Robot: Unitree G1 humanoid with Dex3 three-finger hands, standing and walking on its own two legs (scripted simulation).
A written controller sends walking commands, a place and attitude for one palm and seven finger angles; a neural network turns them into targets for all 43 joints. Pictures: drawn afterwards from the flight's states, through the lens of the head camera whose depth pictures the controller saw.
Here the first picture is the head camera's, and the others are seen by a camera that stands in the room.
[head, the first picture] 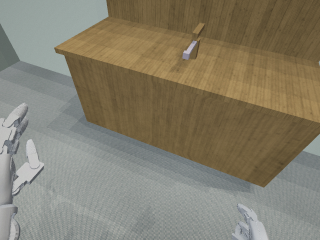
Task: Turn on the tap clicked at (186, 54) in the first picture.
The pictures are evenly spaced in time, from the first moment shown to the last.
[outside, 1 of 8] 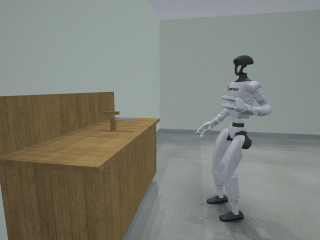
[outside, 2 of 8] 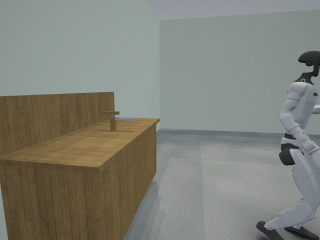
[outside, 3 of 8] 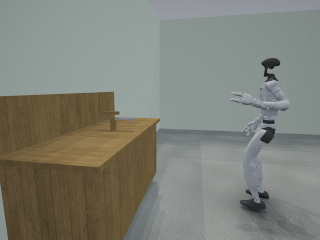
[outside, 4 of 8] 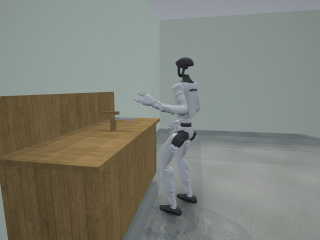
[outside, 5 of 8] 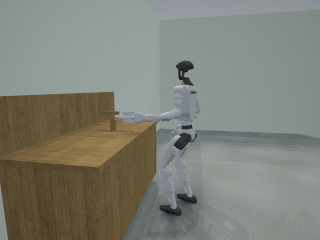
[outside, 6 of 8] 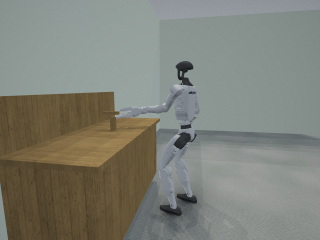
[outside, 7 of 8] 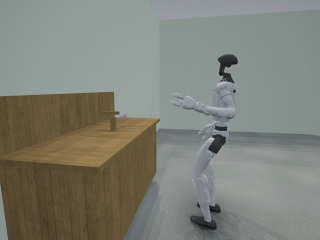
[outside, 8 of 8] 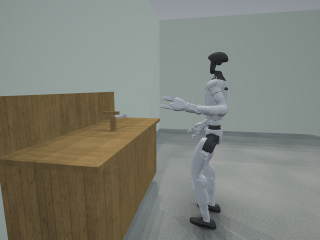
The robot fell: no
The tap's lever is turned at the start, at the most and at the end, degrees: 0 77 77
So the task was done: yes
